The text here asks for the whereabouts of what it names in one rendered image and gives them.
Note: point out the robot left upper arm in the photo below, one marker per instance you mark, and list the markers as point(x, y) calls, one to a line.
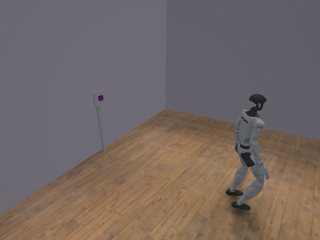
point(238, 122)

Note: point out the panel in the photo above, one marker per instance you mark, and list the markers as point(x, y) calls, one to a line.
point(98, 106)

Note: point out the robot left forearm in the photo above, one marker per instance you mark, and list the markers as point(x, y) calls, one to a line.
point(237, 135)

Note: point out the robot left thigh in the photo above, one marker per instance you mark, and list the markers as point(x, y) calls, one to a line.
point(242, 170)

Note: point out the robot right upper arm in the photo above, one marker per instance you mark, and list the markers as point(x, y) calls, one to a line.
point(258, 125)

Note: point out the robot left shin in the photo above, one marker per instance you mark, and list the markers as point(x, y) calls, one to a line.
point(237, 180)

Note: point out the robot right forearm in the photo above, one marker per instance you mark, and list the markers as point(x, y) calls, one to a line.
point(257, 155)

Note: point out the left robot hand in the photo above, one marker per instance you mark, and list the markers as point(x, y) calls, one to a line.
point(237, 143)

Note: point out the right robot hand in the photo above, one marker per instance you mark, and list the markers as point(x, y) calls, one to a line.
point(262, 171)

